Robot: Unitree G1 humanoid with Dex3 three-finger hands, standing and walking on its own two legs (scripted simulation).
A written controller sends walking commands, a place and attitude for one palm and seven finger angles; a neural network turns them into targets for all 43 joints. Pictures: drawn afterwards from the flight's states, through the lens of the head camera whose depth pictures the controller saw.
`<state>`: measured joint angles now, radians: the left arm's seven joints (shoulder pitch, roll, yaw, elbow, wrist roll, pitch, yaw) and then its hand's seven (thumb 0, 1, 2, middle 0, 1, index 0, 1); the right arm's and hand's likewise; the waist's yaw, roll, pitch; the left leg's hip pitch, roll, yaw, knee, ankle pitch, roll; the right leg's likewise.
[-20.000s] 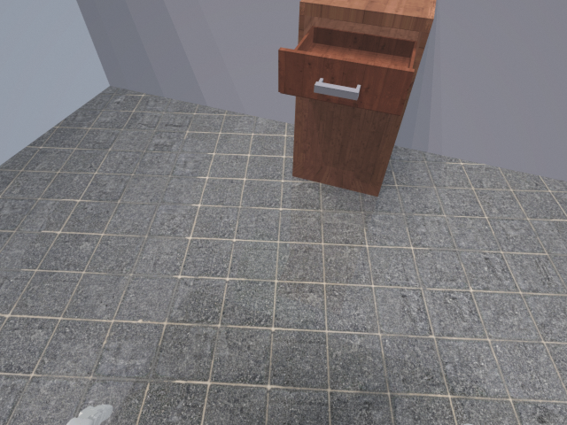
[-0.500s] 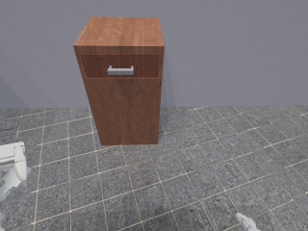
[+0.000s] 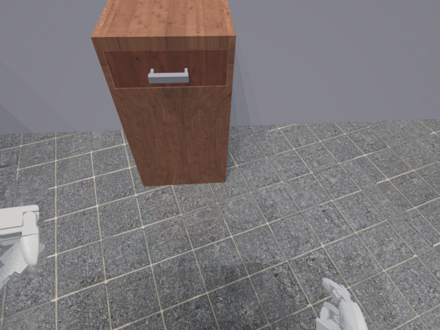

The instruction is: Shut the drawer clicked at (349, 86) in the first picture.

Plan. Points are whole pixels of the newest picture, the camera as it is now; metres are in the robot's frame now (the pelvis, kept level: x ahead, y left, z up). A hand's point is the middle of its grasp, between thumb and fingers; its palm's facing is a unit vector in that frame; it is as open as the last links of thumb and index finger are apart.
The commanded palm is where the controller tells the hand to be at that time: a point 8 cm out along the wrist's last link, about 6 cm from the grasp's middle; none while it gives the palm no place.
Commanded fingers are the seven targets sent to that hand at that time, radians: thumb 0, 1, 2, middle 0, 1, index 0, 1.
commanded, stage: stop stepping back and stand still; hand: left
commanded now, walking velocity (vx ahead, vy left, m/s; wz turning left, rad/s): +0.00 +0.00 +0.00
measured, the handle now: (169, 74) +0.89 +0.22 -0.05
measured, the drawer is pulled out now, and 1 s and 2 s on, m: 0.00 0.00 0.00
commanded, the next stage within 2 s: let the arm hang, fingers relaxed in 0.52 s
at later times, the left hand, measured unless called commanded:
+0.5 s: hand (11, 260) +0.17 +0.26 +0.16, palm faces +0.36 -0.82 -0.44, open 3.3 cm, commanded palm +0.11 +0.30 +0.18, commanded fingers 0.00 0.90 0.90 -1.40 -1.60 -1.40 -1.60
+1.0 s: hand out of the picture +0.00 +0.21 -0.17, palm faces +0.01 -0.97 -0.22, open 3.5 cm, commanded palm none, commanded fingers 0.00 0.90 0.90 -0.60 -0.73 -0.60 -0.73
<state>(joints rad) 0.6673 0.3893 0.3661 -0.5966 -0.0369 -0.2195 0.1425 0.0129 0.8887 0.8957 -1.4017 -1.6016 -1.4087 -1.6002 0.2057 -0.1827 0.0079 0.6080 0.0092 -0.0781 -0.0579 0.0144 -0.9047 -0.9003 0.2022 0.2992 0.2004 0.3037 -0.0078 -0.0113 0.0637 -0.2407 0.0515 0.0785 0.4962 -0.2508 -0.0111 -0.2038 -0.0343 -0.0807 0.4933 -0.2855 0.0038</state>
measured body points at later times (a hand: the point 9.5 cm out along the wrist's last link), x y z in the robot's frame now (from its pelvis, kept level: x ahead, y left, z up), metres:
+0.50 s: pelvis -0.02 +0.02 +0.00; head +0.00 +0.03 +0.45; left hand +0.15 +0.30 +0.18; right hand +0.15 -0.21 -0.08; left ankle +0.01 +0.13 -0.74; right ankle -0.02 -0.12 -0.74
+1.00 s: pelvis -0.03 +0.01 +0.00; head +0.00 +0.03 +0.45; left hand +0.00 +0.26 -0.16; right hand +0.02 -0.25 -0.14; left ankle +0.01 +0.13 -0.74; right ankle -0.02 -0.12 -0.74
